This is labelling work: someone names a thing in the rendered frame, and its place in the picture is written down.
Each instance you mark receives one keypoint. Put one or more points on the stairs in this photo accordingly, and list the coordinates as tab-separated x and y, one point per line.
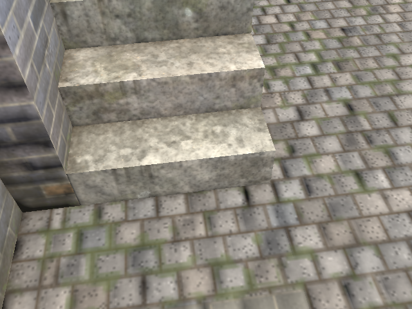
164	97

